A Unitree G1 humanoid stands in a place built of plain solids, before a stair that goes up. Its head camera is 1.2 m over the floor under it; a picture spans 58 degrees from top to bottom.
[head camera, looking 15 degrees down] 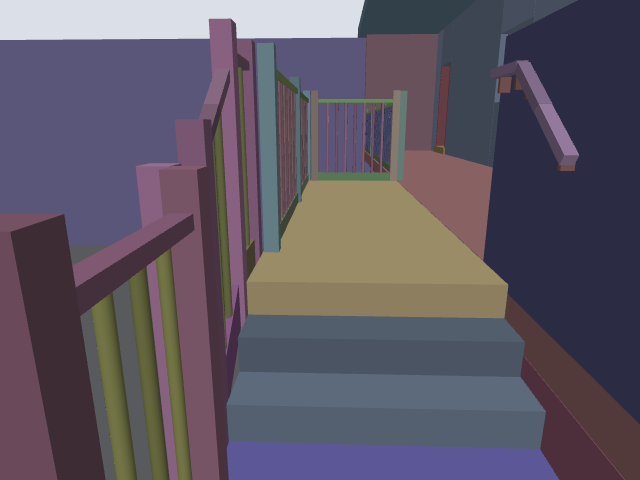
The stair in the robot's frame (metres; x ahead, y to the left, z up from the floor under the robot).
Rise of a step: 0.17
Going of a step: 0.23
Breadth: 1.20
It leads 2 degrees to the right of straight ahead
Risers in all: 3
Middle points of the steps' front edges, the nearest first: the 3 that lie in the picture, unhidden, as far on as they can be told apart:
1.41 -0.24 0.17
1.64 -0.25 0.33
1.87 -0.26 0.50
